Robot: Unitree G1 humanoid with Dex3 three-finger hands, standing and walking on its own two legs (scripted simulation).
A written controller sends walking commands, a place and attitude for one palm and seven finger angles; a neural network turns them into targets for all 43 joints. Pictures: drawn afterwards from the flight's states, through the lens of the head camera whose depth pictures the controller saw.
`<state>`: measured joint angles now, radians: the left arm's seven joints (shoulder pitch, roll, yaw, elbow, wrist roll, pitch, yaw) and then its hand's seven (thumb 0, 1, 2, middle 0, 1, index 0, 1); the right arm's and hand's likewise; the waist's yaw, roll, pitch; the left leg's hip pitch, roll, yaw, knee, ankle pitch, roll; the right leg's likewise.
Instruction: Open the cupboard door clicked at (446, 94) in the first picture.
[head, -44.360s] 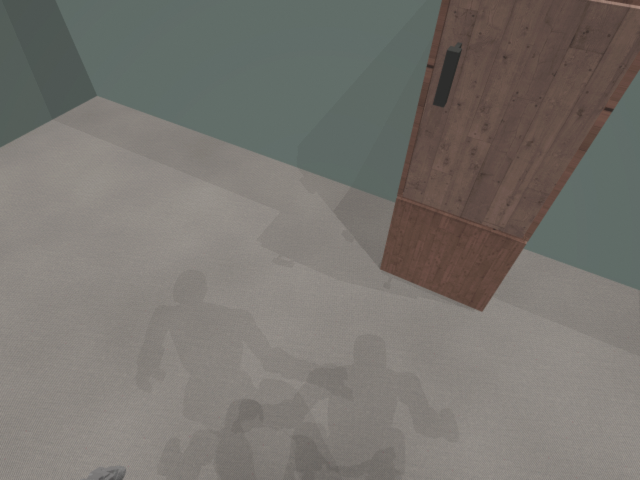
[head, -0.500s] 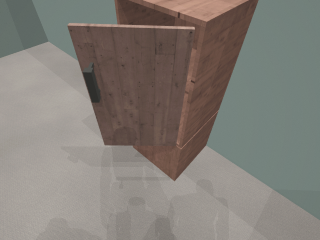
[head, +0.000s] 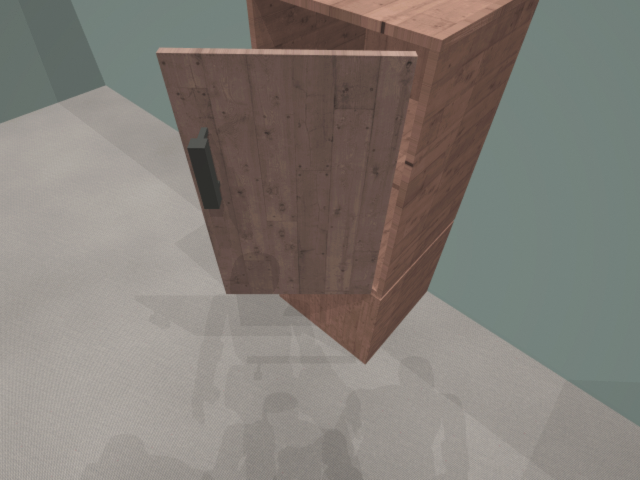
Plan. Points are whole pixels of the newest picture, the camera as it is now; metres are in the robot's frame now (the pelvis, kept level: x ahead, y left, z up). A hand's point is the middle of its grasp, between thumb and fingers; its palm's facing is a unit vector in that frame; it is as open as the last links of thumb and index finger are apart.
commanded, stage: look again from close up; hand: left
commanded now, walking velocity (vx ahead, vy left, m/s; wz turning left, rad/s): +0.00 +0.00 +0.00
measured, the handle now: (208, 168) +0.57 +0.22 +0.07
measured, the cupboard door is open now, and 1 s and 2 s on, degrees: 42 42 42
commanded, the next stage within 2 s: raise the hand with hooked fingers in 0.08 s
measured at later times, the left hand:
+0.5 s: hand (178, 427) +0.19 +0.18 -0.02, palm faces +0.07 -1.00 -0.05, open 8.1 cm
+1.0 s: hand (146, 407) +0.20 +0.22 +0.01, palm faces +0.08 -1.00 -0.05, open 11.0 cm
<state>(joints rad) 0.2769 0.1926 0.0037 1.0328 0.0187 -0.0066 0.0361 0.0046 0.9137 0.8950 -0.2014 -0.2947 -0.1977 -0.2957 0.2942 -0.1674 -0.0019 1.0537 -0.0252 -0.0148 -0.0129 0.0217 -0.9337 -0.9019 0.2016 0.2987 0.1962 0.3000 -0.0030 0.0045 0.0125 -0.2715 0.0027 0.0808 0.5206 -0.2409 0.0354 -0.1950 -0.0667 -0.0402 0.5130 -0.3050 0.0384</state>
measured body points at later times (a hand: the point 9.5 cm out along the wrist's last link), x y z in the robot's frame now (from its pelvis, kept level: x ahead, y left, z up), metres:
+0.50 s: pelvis -0.02 -0.03 -0.06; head +0.02 -0.01 +0.39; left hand +0.18 +0.24 -0.01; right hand +0.20 -0.27 -0.10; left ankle +0.03 +0.10 -0.73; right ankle -0.02 -0.15 -0.73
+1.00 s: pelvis -0.02 -0.04 -0.05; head +0.02 -0.04 +0.39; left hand +0.19 +0.27 +0.02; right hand +0.13 -0.28 -0.14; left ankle +0.02 +0.10 -0.73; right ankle -0.02 -0.15 -0.73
